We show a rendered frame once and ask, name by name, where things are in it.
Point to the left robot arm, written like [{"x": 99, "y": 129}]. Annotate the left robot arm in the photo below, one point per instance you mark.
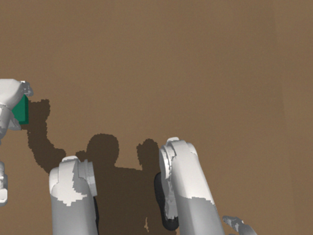
[{"x": 5, "y": 116}]

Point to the small box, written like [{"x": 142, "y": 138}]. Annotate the small box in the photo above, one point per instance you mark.
[{"x": 20, "y": 111}]

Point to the left robot hand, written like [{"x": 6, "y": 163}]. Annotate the left robot hand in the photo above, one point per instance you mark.
[{"x": 11, "y": 92}]

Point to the right robot hand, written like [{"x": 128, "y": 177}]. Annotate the right robot hand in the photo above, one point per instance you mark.
[{"x": 238, "y": 225}]

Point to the right robot foot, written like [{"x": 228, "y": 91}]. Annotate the right robot foot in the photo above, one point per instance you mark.
[{"x": 169, "y": 224}]

